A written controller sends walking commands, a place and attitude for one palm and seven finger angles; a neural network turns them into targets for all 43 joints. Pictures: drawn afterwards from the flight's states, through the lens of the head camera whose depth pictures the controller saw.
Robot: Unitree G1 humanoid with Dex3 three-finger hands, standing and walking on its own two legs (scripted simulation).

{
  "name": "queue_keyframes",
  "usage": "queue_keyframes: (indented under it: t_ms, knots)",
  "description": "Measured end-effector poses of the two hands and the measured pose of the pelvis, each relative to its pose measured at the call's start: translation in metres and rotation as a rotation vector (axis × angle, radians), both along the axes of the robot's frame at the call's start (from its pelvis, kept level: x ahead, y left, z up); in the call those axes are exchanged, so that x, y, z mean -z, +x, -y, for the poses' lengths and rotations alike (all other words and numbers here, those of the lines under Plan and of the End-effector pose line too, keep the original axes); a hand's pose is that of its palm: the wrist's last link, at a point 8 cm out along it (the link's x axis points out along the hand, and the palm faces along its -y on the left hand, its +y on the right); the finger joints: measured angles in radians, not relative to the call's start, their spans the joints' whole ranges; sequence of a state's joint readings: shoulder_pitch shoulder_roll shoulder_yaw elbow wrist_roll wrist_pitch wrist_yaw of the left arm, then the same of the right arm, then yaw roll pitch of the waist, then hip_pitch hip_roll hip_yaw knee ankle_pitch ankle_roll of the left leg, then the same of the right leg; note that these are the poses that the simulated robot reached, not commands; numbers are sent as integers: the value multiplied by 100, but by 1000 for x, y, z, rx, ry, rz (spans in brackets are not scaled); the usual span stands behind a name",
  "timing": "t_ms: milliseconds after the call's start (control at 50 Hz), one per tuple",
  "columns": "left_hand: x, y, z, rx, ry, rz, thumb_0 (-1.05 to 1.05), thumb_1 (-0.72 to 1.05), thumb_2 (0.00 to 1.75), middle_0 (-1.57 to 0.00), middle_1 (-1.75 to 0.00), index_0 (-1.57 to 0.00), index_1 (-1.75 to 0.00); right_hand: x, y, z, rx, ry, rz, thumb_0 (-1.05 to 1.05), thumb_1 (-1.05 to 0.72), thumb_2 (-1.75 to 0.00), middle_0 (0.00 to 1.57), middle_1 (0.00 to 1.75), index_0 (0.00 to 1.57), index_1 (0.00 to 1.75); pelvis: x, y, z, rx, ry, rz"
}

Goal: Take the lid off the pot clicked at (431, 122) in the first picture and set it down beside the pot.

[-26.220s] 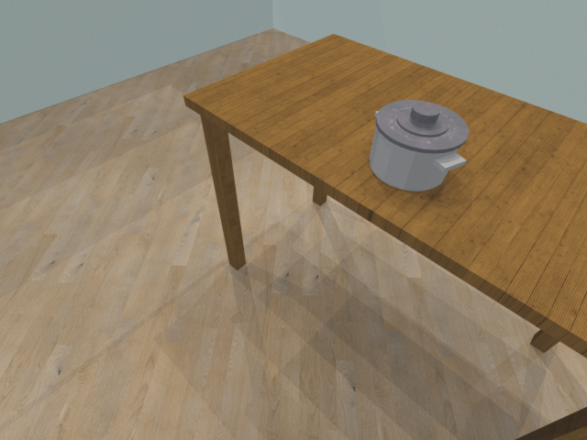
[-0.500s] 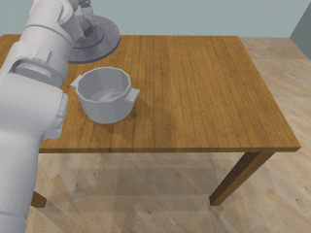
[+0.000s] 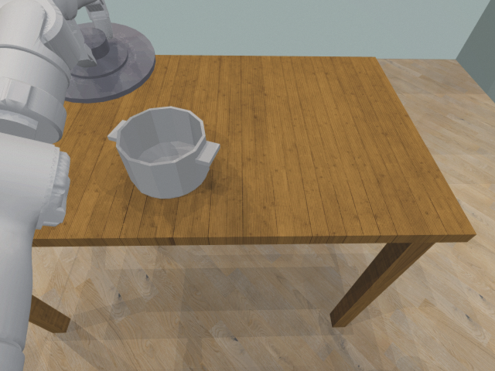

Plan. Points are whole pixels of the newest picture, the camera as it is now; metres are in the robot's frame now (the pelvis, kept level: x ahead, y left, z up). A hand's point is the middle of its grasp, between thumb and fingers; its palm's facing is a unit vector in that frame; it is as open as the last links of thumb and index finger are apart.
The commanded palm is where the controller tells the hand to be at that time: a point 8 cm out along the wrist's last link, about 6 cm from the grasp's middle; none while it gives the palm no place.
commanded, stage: move the lid sideways beside the pot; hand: left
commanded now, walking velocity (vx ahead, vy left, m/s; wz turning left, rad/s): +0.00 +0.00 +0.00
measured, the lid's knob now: (89, 43) +0.53 +0.20 +0.26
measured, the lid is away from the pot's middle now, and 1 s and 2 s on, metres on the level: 0.07 0.19 0.23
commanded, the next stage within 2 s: lower the lid onto the table in 1.72 s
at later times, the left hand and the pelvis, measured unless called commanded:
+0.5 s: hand (32, 48) +0.49 +0.25 +0.27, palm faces -0.25 -0.08 -0.96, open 8.3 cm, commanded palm +0.51 +0.25 +0.34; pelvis +0.00 +0.00 +0.00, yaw +0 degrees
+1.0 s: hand out of the picture +0.48 +0.31 +0.28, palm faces -0.24 -0.11 -0.97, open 8.3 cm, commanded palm +0.50 +0.31 +0.34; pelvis +0.01 +0.01 +0.00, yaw +0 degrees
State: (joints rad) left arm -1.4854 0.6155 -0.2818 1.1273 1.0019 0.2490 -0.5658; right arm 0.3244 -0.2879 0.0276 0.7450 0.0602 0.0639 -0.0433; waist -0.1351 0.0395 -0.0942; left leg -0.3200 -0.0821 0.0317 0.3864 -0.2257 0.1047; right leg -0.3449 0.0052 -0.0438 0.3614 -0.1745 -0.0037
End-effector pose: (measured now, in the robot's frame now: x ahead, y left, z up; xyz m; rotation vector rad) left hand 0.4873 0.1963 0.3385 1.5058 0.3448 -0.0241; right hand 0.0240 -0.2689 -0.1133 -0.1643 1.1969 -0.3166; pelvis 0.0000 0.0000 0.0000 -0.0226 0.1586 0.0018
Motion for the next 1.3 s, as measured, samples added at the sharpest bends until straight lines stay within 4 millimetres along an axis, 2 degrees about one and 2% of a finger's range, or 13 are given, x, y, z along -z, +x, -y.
queue_keyframes:
  t_ms: [300,760,1080,1300]
  knots:
    - [5,-2,-32,-39,-8,-17,-3,26,75,-68,-106,-51,-93,-4,19,1,-10,-20,32,1,-90,-90,20,30,20,30,0,2,-1,1,-5,2]
    - [6,-3,-88,-111,-1,-24,-4,26,75,-68,-106,-51,-93,-3,4,-6,17,-23,-35,1,-90,-90,20,30,20,30,1,8,-9,2,-13,-12]
    - [3,-18,-126,-174,-1,-22,-4,26,75,-68,-106,-51,-93,-4,6,-10,10,-26,-38,1,-90,-90,20,30,20,30,2,5,-12,-1,-18,-12]
    - [18,-25,-149,-217,0,-79,-4,26,75,-68,-106,-51,-93,-5,0,-10,13,-48,-50,1,-90,-90,20,30,20,30,2,2,-14,3,-23,-12]
